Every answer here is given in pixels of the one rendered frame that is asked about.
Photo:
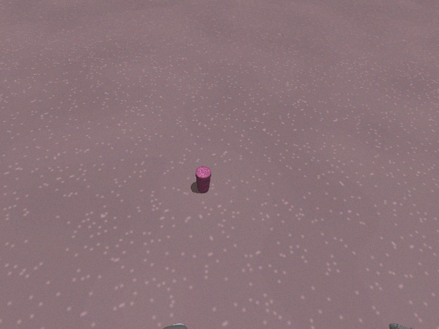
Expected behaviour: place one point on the cup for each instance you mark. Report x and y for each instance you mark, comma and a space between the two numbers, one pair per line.
203, 176

